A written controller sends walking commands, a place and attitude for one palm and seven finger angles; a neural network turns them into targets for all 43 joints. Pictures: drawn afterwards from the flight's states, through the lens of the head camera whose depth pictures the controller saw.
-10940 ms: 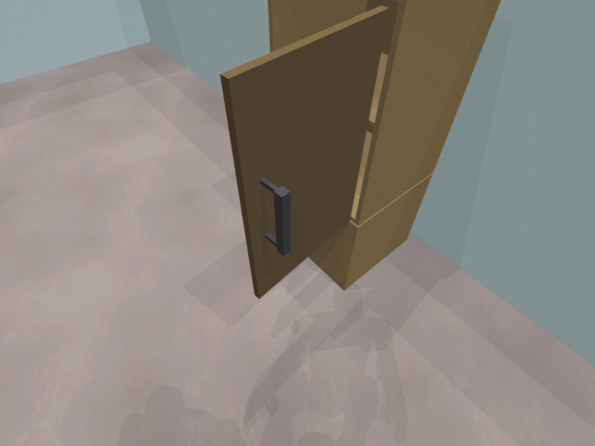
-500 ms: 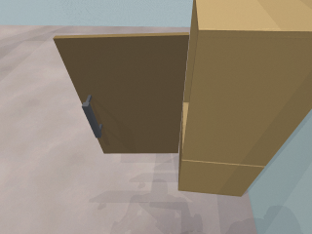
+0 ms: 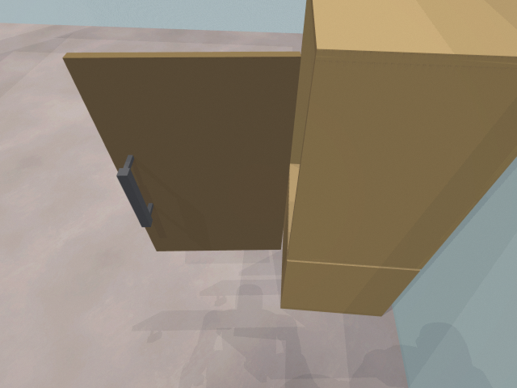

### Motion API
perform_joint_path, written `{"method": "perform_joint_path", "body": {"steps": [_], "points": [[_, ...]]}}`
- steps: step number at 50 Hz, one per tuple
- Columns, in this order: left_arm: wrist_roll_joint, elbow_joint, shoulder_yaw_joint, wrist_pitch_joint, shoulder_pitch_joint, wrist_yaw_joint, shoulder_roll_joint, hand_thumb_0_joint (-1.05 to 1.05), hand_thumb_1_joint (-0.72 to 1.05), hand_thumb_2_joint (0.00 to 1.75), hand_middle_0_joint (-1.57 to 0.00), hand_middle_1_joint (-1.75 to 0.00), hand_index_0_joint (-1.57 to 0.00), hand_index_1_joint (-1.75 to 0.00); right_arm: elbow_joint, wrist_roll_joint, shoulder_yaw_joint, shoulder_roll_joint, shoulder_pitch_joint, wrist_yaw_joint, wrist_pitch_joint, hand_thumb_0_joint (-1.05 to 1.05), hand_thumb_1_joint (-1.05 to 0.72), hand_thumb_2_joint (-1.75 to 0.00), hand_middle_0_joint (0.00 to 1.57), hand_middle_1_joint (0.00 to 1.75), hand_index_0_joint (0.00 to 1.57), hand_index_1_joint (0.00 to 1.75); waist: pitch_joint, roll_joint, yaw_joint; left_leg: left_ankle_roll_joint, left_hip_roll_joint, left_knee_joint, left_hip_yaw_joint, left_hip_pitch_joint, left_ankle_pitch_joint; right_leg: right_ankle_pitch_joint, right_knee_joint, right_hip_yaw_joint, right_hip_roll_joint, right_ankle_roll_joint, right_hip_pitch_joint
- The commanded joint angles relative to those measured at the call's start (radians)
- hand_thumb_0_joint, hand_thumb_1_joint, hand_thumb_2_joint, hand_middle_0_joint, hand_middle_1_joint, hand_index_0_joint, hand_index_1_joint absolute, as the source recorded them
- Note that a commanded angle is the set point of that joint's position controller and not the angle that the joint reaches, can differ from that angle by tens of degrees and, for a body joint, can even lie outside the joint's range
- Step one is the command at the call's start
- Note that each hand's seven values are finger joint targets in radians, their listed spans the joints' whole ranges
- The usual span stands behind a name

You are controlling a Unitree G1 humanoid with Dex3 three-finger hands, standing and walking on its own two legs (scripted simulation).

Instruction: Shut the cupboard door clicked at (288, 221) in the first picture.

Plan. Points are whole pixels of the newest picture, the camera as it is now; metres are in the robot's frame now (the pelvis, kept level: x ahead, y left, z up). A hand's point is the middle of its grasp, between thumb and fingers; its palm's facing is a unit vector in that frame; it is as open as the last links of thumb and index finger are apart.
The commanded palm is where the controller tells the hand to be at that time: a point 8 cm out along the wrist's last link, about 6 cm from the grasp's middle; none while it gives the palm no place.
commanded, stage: look again from close up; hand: left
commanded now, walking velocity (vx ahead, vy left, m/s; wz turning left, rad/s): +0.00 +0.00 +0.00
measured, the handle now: (138, 192) +0.50 +0.29 -0.05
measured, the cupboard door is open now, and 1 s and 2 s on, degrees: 95 95 95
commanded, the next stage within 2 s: shuffle to correct the standing spot in 0.30 s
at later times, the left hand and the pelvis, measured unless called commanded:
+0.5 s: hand out of the picture +0.02 +0.17 -0.17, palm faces +0.03 -0.98 -0.20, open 7.4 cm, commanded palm none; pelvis +0.02 +0.00 +0.00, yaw +0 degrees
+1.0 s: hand out of the picture +0.11 +0.21 -0.18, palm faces +0.03 -0.97 -0.24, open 7.4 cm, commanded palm none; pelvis +0.07 +0.03 -0.01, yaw +1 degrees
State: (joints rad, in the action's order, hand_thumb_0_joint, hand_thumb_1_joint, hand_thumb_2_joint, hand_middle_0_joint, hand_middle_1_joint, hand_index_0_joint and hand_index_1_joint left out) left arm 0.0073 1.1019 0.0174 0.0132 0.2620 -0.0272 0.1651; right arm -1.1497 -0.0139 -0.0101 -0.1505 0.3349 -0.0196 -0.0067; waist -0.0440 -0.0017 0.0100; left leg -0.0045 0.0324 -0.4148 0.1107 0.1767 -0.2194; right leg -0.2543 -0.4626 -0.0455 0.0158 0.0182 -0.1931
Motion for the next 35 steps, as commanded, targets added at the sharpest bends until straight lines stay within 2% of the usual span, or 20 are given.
{"method": "perform_joint_path", "body": {"steps": [1, 3, 9, 11, 13, 20, 22, 23, 25, 28, 30, 32, 33, 34, 35], "points": [[0.0, -0.021, -0.019, 0.021, 0.061, -0.009, 0.11, 0.0, 0.9, 0.9, -0.2, -0.3, -0.2, -0.3, 0.032, 0.002, 0.012, -0.089, 0.023, -0.005, -0.028, 0.0, -0.9, -0.9, 0.2, 0.3, 0.2, 0.3, -0.015, -0.009, -0.016, 0.021, 0.083, 0.08, -0.088, 0.006, 0.068, 0.109, 0.1, 0.101, 0.099, 0.025, -0.019], [0.001, -0.019, -0.02, 0.02, 0.064, -0.01, 0.105, 0.0, 0.9, 0.9, -0.2, -0.3, -0.2, -0.3, 0.029, 0.003, 0.012, -0.081, 0.024, -0.007, -0.027, 0.0, -0.9, -0.9, 0.2, 0.3, 0.2, 0.3, -0.016, 0.007, -0.016, 0.022, 0.085, 0.08, -0.087, 0.001, 0.078, 0.127, 0.1, 0.097, 0.094, 0.024, -0.014], [0.003, -0.015, -0.021, 0.021, 0.066, -0.012, 0.101, 0.0, 0.9, 0.9, -0.2, -0.3, -0.2, -0.3, 0.028, 0.002, 0.015, -0.085, 0.009, -0.01, -0.026, 0.0, -0.9, -0.9, 0.2, 0.3, 0.2, 0.3, -0.025, 0.004, -0.013, 0.02, 0.086, 0.072, -0.082, -0.011, 0.098, 0.159, 0.097, 0.101, 0.094, 0.022, -0.023], [0.003, -0.016, -0.022, 0.022, 0.066, -0.012, 0.105, 0.0, 0.9, 0.9, -0.2, -0.3, -0.2, -0.3, 0.031, 0.002, 0.017, -0.087, 0.006, -0.01, -0.027, 0.0, -0.9, -0.9, 0.2, 0.3, 0.2, 0.3, -0.008, 0.002, -0.011, 0.021, 0.087, 0.071, -0.083, -0.025, 0.111, 0.18, 0.093, 0.103, 0.095, 0.023, -0.016], [0.004, -0.015, -0.022, 0.021, 0.07, -0.011, 0.098, 0.0, 0.9, 0.9, -0.2, -0.3, -0.2, -0.3, 0.028, 0.004, 0.016, -0.08, -0.006, -0.011, -0.026, 0.0, -0.9, -0.9, 0.2, 0.3, 0.2, 0.3, -0.03, 0.017, -0.014, 0.023, 0.09, 0.079, -0.081, -0.027, 0.105, 0.176, 0.101, 0.099, 0.093, 0.02, -0.026], [0.005, -0.017, -0.029, 0.025, 0.065, -0.011, 0.118, 0.0, 0.9, 0.9, -0.2, -0.3, -0.2, -0.3, 0.037, 0.002, 0.02, -0.11, -0.032, -0.013, -0.03, 0.0, -0.9, -0.9, 0.2, 0.3, 0.2, 0.3, -0.001, -0.002, -0.013, 0.022, 0.091, 0.072, -0.083, -0.051, 0.158, 0.234, 0.091, 0.101, 0.098, 0.021, -0.005], [0.006, -0.013, -0.029, 0.024, 0.076, -0.012, 0.111, 0.0, 0.9, 0.9, -0.2, -0.3, -0.2, -0.3, 0.039, 0.0, 0.017, -0.102, -0.025, -0.01, -0.026, 0.0, -0.9, -0.9, 0.2, 0.3, 0.2, 0.3, 0.014, 0.005, -0.017, 0.02, 0.081, 0.054, -0.073, -0.045, 0.121, 0.213, 0.085, 0.103, 0.109, 0.026, 0.01], [0.008, -0.016, -0.034, 0.021, 0.081, -0.011, 0.112, 0.0, 0.9, 0.9, -0.2, -0.3, -0.2, -0.3, 0.041, 0.0, 0.017, -0.093, -0.023, -0.009, -0.022, 0.0, -0.9, -0.9, 0.2, 0.3, 0.2, 0.3, 0.0, 0.014, -0.02, 0.02, 0.073, 0.047, -0.065, -0.029, 0.079, 0.177, 0.085, 0.108, 0.111, 0.032, 0.012], [0.011, -0.02, -0.041, 0.017, 0.092, -0.01, 0.128, 0.0, 0.9, 0.9, -0.2, -0.3, -0.2, -0.3, 0.056, -0.003, 0.02, -0.096, -0.032, -0.003, -0.012, 0.0, -0.9, -0.9, 0.2, 0.3, 0.2, 0.3, -0.034, 0.032, -0.027, 0.015, 0.05, 0.014, -0.049, 0.019, -0.015, 0.069, 0.109, 0.151, 0.139, 0.05, -0.005], [0.012, -0.029, -0.059, 0.011, 0.113, -0.008, 0.161, 0.0, 0.9, 0.9, -0.2, -0.3, -0.2, -0.3, 0.081, -0.005, 0.022, -0.084, -0.043, 0.003, 0.002, 0.0, -0.9, -0.9, 0.2, 0.3, 0.2, 0.3, -0.079, 0.119, -0.039, 0.001, 0.008, -0.074, -0.016, 0.113, -0.122, -0.044, 0.186, 0.243, 0.213, 0.096, 0.006], [0.013, -0.037, -0.07, 0.011, 0.121, -0.01, 0.17, 0.0, 0.9, 0.9, -0.2, -0.3, -0.2, -0.3, 0.096, -0.008, 0.026, -0.085, -0.048, 0.005, 0.003, 0.0, -0.9, -0.9, 0.2, 0.3, 0.2, 0.3, -0.092, 0.135, -0.041, -0.002, 0.009, -0.13, -0.015, 0.144, -0.137, -0.009, 0.199, 0.299, 0.264, 0.132, -0.003], [0.015, -0.049, -0.08, 0.012, 0.11, -0.011, 0.17, 0.0, 0.9, 0.9, -0.2, -0.3, -0.2, -0.3, 0.099, -0.007, 0.027, -0.084, -0.022, 0.005, -0.006, 0.0, -0.9, -0.9, 0.2, 0.3, 0.2, 0.3, -0.066, 0.127, -0.031, 0.0, 0.01, -0.092, -0.02, 0.111, -0.112, 0.091, 0.139, 0.264, 0.26, 0.135, 0.001], [0.015, -0.057, -0.084, 0.009, 0.1, -0.011, 0.165, 0.0, 0.9, 0.9, -0.2, -0.3, -0.2, -0.3, 0.093, -0.006, 0.028, -0.082, -0.001, 0.004, -0.008, 0.0, -0.9, -0.9, 0.2, 0.3, 0.2, 0.3, -0.055, 0.105, -0.023, 0.005, 0.009, -0.06, -0.017, 0.071, -0.085, 0.086, 0.102, 0.224, 0.234, 0.123, -0.013], [0.015, -0.065, -0.084, 0.004, 0.086, -0.009, 0.16, 0.0, 0.9, 0.9, -0.2, -0.3, -0.2, -0.3, 0.09, -0.006, 0.029, -0.088, 0.025, 0.005, -0.014, 0.0, -0.9, -0.9, 0.2, 0.3, 0.2, 0.3, -0.042, 0.055, -0.012, 0.012, 0.011, -0.02, -0.027, 0.02, -0.031, 0.082, 0.044, 0.172, 0.195, 0.099, -0.037], [0.016, -0.074, -0.08, 0.0, 0.072, -0.006, 0.139, 0.0, 0.9, 0.9, -0.2, -0.3, -0.2, -0.3, 0.081, -0.008, 0.032, -0.11, 0.056, 0.004, -0.019, 0.0, -0.9, -0.9, 0.2, 0.3, 0.2, 0.3, -0.025, -0.029, -0.001, 0.035, 0.05, 0.004, -0.067, -0.051, 0.084, 0.063, -0.046, 0.091, 0.13, 0.068, -0.073]]}}
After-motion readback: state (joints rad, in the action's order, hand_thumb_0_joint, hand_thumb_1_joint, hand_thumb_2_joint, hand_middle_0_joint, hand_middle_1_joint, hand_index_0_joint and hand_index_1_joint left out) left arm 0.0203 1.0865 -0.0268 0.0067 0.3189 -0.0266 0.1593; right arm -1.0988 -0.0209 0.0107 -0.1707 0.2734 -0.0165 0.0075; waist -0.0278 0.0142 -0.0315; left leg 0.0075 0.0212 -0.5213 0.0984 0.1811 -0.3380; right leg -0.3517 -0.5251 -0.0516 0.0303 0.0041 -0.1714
